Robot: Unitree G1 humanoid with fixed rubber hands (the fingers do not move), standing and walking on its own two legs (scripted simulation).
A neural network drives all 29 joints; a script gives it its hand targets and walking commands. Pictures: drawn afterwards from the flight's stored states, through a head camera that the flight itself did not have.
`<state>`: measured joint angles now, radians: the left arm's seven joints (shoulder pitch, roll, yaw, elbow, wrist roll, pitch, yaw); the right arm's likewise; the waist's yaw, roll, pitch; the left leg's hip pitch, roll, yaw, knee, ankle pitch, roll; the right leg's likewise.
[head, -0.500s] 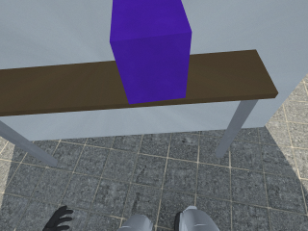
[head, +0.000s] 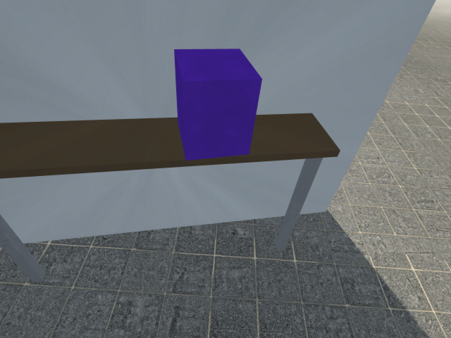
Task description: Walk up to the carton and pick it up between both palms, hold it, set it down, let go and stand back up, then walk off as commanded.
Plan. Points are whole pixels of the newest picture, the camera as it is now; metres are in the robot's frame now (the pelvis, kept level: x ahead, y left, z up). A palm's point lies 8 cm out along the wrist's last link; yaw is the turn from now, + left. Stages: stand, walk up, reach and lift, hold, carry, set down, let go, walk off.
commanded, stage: walk off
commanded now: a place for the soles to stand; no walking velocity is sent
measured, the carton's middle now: (213, 104) +0.78 +0.02 +0.05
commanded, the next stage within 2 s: stand in 1.48 s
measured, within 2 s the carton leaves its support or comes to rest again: neither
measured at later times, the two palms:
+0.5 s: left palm out of the picture +0.03 +0.37 -0.13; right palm out of the picture +0.06 -0.28 -0.09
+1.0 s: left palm out of the picture +0.14 +0.29 -0.13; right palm out of the picture +0.18 -0.30 -0.11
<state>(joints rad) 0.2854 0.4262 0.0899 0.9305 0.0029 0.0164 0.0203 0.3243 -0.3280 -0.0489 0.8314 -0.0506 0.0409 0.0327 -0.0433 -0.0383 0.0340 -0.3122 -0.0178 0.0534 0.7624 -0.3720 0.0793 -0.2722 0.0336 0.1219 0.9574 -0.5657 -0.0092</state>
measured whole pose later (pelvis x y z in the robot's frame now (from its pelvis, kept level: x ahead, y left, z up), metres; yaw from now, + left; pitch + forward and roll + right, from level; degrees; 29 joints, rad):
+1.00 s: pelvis +0.06 +0.00 -0.01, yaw +1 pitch -3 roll +0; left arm 0.14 0.34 0.03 0.91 0.00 0.02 -0.01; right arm 0.14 -0.38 -0.03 0.90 0.00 -0.05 -0.03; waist 0.03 0.00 0.15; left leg -0.34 0.00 -0.06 0.85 -0.46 -0.02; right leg -0.40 -0.03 0.01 0.83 -0.38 0.01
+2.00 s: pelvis +0.07 -0.02 +0.02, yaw +0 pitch -4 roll +0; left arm 0.05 0.35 0.01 1.13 0.00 -0.02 0.00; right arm 0.06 -0.33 0.00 1.11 0.00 -0.01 0.00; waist 0.00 -0.01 0.10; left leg -0.13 0.00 -0.09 0.51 -0.31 -0.02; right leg -0.20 0.00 0.02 0.50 -0.23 0.01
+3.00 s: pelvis +0.08 -0.01 +0.03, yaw -1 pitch -4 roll +0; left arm 0.07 0.34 0.00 1.16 0.01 -0.01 0.00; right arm 0.06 -0.32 -0.01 1.16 0.00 0.00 0.00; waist -0.01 0.00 0.08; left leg -0.05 0.00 -0.06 0.34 -0.24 -0.02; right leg -0.13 0.00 0.04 0.35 -0.16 0.02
